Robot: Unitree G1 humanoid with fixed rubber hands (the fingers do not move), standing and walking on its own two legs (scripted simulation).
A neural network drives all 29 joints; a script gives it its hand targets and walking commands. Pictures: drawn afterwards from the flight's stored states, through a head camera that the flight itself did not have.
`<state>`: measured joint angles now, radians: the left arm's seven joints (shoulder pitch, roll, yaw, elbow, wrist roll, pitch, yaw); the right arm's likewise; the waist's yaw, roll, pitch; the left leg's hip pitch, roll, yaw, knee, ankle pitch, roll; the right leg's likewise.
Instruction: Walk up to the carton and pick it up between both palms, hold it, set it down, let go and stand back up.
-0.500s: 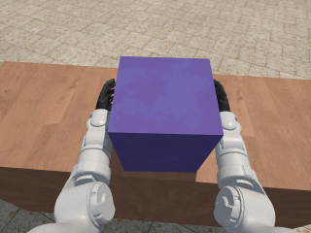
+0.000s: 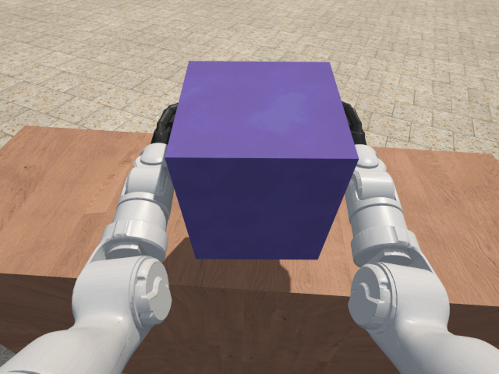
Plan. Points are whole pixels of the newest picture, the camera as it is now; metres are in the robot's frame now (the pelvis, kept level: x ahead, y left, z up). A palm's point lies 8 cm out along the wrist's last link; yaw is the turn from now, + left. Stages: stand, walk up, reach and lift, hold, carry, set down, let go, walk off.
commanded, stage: reach and lift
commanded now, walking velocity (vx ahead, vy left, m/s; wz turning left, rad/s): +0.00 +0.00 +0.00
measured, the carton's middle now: (257, 167) +0.39 -0.01 +0.16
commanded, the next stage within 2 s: hold in 1.80 s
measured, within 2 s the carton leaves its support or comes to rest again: neither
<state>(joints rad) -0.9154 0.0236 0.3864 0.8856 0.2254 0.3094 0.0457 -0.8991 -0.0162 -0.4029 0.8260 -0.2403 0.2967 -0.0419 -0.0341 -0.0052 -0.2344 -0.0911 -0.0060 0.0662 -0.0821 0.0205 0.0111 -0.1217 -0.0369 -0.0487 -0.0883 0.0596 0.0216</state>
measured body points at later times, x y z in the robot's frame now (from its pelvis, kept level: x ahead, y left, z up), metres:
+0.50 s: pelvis +0.00 -0.01 +0.00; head -0.04 -0.01 +0.45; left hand +0.43 +0.14 +0.23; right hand +0.43 -0.17 +0.25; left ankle -0.03 +0.11 -0.75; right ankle -0.01 -0.14 -0.75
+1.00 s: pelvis -0.03 +0.00 +0.00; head -0.07 +0.01 +0.45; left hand +0.38 +0.18 +0.21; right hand +0.39 -0.12 +0.24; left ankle -0.03 +0.11 -0.75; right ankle -0.01 -0.14 -0.75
